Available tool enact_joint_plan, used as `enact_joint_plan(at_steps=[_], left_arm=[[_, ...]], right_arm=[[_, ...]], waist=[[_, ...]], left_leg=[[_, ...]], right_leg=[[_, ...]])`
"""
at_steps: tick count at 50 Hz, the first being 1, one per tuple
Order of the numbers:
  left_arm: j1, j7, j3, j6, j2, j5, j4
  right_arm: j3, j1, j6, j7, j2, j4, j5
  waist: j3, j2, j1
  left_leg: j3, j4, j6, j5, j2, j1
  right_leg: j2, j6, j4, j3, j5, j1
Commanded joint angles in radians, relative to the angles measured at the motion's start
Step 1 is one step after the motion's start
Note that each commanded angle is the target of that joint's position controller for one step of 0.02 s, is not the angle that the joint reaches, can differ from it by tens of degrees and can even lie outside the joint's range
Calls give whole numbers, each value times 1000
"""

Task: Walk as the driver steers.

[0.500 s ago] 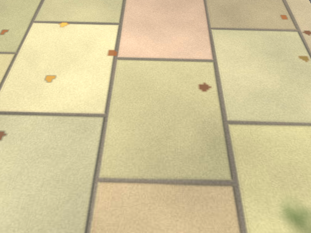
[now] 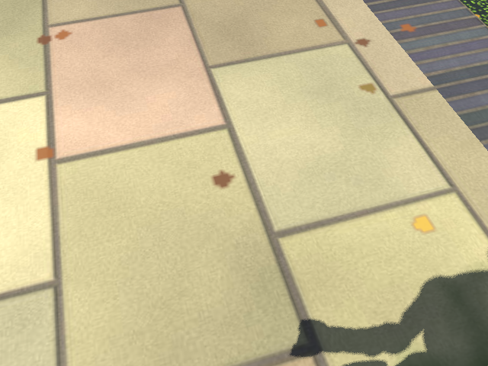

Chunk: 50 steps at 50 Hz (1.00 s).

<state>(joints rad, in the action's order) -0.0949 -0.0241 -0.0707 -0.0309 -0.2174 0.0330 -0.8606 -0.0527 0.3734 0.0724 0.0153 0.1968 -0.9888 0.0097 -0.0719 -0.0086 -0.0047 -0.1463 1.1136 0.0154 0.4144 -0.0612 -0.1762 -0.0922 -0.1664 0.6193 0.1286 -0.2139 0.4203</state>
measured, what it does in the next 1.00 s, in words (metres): walks ahead: left foot, then right foot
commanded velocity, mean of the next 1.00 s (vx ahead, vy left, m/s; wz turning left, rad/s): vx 0.11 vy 0.00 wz -0.12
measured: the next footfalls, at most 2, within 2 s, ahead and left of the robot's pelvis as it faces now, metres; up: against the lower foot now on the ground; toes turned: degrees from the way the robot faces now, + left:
left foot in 0.44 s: +0.29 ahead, +0.10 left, +0.00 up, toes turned -3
right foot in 0.72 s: +0.20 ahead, -0.11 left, +0.00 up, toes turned -4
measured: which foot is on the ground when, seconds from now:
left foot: up 0.00-0.42, down 0.44-1.00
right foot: down 0.00-0.48, up 0.50-0.70, down 0.72-1.00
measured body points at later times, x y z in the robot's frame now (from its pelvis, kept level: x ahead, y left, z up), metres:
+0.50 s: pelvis +0.18 +0.02 +0.02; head +0.20 +0.02 +0.47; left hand +0.23 +0.26 -0.13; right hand +0.24 -0.23 -0.12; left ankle +0.25 +0.10 -0.72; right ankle +0.08 -0.04 -0.70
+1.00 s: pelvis +0.20 +0.00 +0.03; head +0.20 -0.01 +0.48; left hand +0.20 +0.23 -0.13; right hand +0.19 -0.24 -0.13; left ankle +0.25 +0.10 -0.72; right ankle +0.16 -0.11 -0.72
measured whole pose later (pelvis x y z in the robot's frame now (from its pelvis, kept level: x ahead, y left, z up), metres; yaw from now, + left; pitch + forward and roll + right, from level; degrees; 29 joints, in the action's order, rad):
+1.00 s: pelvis +0.20 +0.00 +0.03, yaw -5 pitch -2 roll +0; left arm -0.32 0.04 0.01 -0.02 -0.16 0.01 -1.13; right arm -0.01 0.26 0.00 0.02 0.19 -1.08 0.01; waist -0.02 -0.01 -0.01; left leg -0.04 0.38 0.02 0.13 0.00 -0.22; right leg -0.03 -0.02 0.38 -0.01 -0.26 0.10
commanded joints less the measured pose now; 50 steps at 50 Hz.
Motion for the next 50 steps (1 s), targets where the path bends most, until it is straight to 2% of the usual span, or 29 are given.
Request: enact_joint_plan(at_steps=[1,2,3,4,5,7,10,12,15,17,19,21,22,23,24,25,26,27,28,30,32,34,35,36,37,38,40,43,50], left_arm=[[-200,25,-45,4,-167,-20,-21],[-162,28,-31,-9,-129,-23,-19],[-138,30,-23,-20,-109,-29,-16],[-140,27,-15,-32,-97,-30,-18],[-158,27,-14,-42,-106,-31,-27],[-191,27,-16,-47,-136,-26,-40],[-223,32,-6,-38,-130,-25,-46],[-236,37,2,-30,-121,-25,-50],[-266,47,11,-24,-115,-18,-67],[-268,53,17,-20,-109,-12,-78],[-259,58,20,-16,-108,-9,-89],[-231,62,23,-16,-110,-17,-96],[-209,63,25,-20,-113,-27,-96],[-224,62,32,-29,-102,-34,-82],[-379,57,40,-14,-42,-54,-120],[-342,62,33,14,-76,-38,-136],[-291,61,27,27,-81,-23,-134],[-257,57,29,38,-68,-14,-138],[-244,53,31,49,-55,-14,-142],[-263,51,42,61,-29,-12,-165],[-271,56,45,64,-29,-19,-190],[-281,60,52,61,-16,-21,-213],[-268,60,54,58,-20,-17,-216],[-253,60,55,53,-38,-8,-210],[-244,60,56,44,-57,-4,-204],[-236,58,56,38,-62,-16,-220],[-226,58,64,19,-38,-23,-228],[-227,64,66,5,-42,-24,-232],[-274,66,71,5,-28,-24,-252]], right_arm=[[-15,-73,43,-11,113,144,-14],[-17,-61,31,-5,104,134,-2],[-16,-26,8,-1,97,120,22],[-16,-1,-15,-2,90,110,34],[-15,9,-31,-6,84,110,34],[-14,-9,-45,-12,78,117,25],[-10,-83,-54,-14,87,135,19],[-5,-139,-57,-13,86,150,15],[3,-193,-57,-6,84,161,10],[6,-195,-54,1,85,154,8],[6,-170,-48,10,90,139,9],[4,-92,-39,21,91,104,10],[4,-24,-26,26,91,79,15],[-5,50,-12,32,146,59,21],[-8,36,-20,31,178,58,6],[17,3,-28,18,103,66,-8],[23,-52,-29,12,100,71,3],[28,-105,-35,15,94,76,12],[35,-142,-41,23,87,77,14],[35,-168,-50,27,99,67,16],[32,-140,-54,23,111,49,10],[26,-148,-62,20,125,39,-2],[24,-141,-66,17,127,32,-4],[22,-132,-69,15,123,26,-5],[20,-122,-73,11,116,24,-7],[19,-124,-77,7,98,20,-12],[21,-96,-75,5,79,-6,-3],[22,-79,-66,3,77,-34,1],[33,-71,-66,8,60,-81,-2]], waist=[[100,-40,52],[61,-69,5],[52,-55,-22],[67,-32,-35],[76,-9,-42],[93,26,-42],[107,69,-15],[102,86,7],[98,93,36],[89,95,39],[75,93,30],[73,81,-10],[89,48,-53],[167,-28,-57],[251,-177,9],[254,-166,-13],[162,-116,2],[120,-73,19],[76,-79,39],[57,-125,55],[86,-110,37],[82,-93,45],[60,-82,39],[35,-70,28],[13,-60,11],[-40,23,-4],[-17,62,-20],[15,44,-26],[1,22,-12]], left_leg=[[161,278,0,-64,-17,-529],[168,183,-6,-67,-45,-456],[161,132,-15,-70,-48,-376],[157,93,-22,-73,-48,-320],[143,67,-29,-86,-35,-305],[126,-11,-35,-147,-22,-322],[110,-127,-37,-242,-15,-358],[105,-216,-32,-287,-10,-367],[102,-334,-20,-315,4,-358],[101,-397,-8,-291,20,-323],[101,-461,13,-230,39,-266],[102,-600,43,-239,55,-153],[128,-732,58,-431,31,-22],[253,-717,87,-888,-101,162],[426,-666,265,-1252,-294,260],[500,-724,322,-1147,-338,184],[463,-774,313,-942,-305,75],[419,-816,277,-738,-258,0],[363,-859,230,-588,-215,-80],[301,-893,168,-396,-141,-112],[297,-888,152,-299,-129,-79],[292,-885,123,-127,-112,-111],[295,-895,93,-33,-101,-144],[300,-905,56,45,-91,-173],[293,-906,32,55,-69,-176],[247,-886,25,-26,-31,-106],[227,-809,31,-176,-28,24],[220,-783,35,-271,-31,59],[210,-783,19,-302,-30,30]], right_leg=[[412,-221,-346,-551,365,-455],[348,-165,-343,-436,533,-356],[307,-132,-341,-350,654,-280],[280,-111,-339,-304,739,-245],[261,-103,-335,-273,838,-241],[233,-72,-328,-222,944,-262],[206,-6,-319,-184,961,-321],[203,19,-316,-178,934,-356],[227,20,-300,-187,928,-419],[242,11,-278,-194,931,-439],[262,-1,-236,-212,949,-439],[261,6,-155,-228,953,-428],[239,36,-90,-221,887,-384],[185,73,9,-206,623,-298],[64,114,154,-166,22,-210],[24,109,220,-174,-416,-184],[30,110,272,-199,-455,-166],[42,118,273,-206,-414,-171],[64,128,222,-201,-358,-197],[68,152,96,-163,-281,-232],[65,162,2,-140,-212,-257],[74,159,-136,-123,-72,-314],[86,154,-200,-137,-13,-333],[124,147,-239,-183,3,-335],[160,137,-268,-231,-47,-295],[160,128,-284,-242,-121,-159],[174,131,-343,-260,-123,-101],[179,125,-355,-261,-57,-136],[180,112,-353,-252,-6,-184]])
